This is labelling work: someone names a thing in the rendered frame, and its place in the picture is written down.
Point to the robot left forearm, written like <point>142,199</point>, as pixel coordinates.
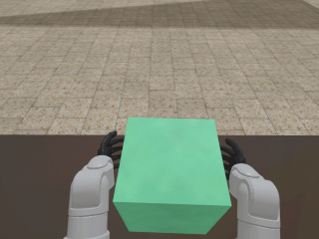
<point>89,200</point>

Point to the carton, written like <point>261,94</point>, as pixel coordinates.
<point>171,177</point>

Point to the robot left hand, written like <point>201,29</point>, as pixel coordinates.
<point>107,149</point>

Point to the robot right forearm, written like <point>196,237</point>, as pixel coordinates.
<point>258,203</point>

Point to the robot right hand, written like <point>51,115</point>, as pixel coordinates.
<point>236,155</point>

